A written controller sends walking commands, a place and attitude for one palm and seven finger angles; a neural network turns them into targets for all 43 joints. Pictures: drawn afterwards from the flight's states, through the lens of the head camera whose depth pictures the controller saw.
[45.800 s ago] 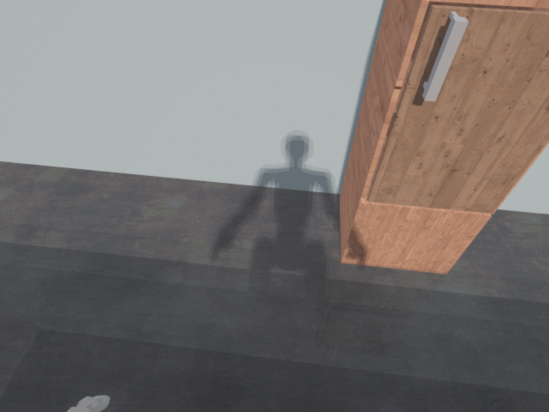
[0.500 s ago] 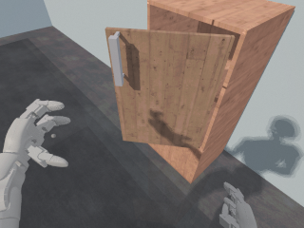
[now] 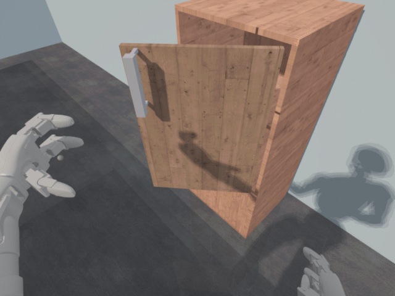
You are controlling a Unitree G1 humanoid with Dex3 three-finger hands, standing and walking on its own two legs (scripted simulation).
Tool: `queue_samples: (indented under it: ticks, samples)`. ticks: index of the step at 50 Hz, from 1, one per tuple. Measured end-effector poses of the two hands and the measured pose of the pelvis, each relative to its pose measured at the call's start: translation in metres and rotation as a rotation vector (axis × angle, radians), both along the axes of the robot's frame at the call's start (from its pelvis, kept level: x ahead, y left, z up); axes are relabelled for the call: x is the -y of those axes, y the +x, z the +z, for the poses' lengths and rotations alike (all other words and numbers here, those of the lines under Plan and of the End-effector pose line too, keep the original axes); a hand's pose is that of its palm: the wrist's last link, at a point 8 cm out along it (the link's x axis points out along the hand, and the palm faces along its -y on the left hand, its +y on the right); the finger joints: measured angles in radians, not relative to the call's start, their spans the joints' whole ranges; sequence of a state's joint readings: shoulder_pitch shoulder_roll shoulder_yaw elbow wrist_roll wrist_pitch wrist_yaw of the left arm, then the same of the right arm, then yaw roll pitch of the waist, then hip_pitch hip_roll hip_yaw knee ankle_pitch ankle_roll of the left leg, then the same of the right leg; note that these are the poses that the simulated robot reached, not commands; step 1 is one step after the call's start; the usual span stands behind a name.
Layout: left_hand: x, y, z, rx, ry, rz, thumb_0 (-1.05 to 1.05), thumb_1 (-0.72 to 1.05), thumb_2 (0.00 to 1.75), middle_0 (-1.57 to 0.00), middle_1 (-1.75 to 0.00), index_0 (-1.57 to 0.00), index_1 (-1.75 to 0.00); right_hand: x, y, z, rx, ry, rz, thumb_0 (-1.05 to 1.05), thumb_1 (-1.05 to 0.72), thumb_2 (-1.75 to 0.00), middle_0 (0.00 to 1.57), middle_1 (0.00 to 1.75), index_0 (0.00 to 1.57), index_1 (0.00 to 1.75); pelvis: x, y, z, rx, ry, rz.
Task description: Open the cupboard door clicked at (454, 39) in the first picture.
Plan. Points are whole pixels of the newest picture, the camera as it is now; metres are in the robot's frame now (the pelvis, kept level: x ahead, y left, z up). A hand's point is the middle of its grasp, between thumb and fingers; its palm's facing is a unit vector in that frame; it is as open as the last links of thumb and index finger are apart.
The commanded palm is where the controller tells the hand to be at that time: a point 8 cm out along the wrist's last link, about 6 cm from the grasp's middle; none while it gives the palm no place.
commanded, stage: raise the hand with hooked fingers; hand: left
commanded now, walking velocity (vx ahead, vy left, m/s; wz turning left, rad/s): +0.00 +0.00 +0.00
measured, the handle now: (138, 83) +0.58 +0.21 +0.16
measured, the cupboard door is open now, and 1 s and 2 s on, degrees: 41 41 41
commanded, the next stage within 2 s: move the hooked fingers beside the handle in 0.24 s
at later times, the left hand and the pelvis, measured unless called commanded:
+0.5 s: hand (66, 154) +0.30 +0.27 +0.17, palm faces +0.08 -1.00 -0.03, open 14.0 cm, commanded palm +0.28 +0.32 +0.18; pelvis +0.00 -0.01 +0.00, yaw +0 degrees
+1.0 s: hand (87, 126) +0.39 +0.27 +0.17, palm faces +0.02 -1.00 +0.00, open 14.0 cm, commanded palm +0.36 +0.31 +0.17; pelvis +0.00 +0.01 +0.00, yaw -1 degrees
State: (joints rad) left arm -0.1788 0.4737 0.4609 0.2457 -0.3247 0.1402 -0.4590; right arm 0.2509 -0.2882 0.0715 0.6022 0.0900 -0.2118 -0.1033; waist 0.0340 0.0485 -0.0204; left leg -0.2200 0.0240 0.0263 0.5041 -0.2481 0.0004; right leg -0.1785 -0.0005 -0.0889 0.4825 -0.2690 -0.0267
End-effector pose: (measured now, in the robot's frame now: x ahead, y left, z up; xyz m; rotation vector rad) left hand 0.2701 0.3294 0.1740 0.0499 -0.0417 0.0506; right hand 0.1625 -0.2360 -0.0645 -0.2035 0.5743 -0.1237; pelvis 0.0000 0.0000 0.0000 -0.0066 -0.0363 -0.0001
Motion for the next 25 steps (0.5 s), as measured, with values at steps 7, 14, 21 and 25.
queue_samples:
  ticks: [7,14,21,25]
  samples:
    - [0.007,-0.004,0.004,0.044,-0.003,0.023,-0.01,-0.5,0.3,-0.3,-1.2,-0.31,-1.2,0.005,0.002,0.001,0.014,0.001,-0.003,0.01,-0.9,-0.9,0.21,0.3,0.2,0.3,0.008,0.0,0.0,0.01,0.003,-0.001]
    - [0.012,-0.003,0.003,0.014,0.004,0.015,-0.01,-0.5,0.3,-0.3,-1.2,-0.3,-1.2,0.006,0.005,0.0,0.026,0.017,-0.002,0.01,-0.9,-0.9,0.21,0.3,0.2,0.3,0.012,-0.002,-0.001,0.009,0.004,0.0]
    - [0.012,-0.001,0.002,0.017,-0.007,0.017,-0.01,-0.5,0.3,-0.3,-1.2,-0.31,-1.2,0.007,0.005,-0.002,0.025,0.019,-0.003,0.01,-0.9,-0.9,0.21,0.3,0.2,0.3,0.013,-0.003,-0.002,0.008,0.003,0.0]
    - [0.007,0.007,-0.002,-0.003,-0.017,0.033,-0.01,-0.51,0.3,-0.3,-1.2,-0.31,-1.2,0.008,0.001,-0.004,0.006,0.006,-0.007,0.01,-0.9,-0.9,0.21,0.3,0.2,0.3,0.012,-0.004,-0.002,0.003,0.002,0.005]
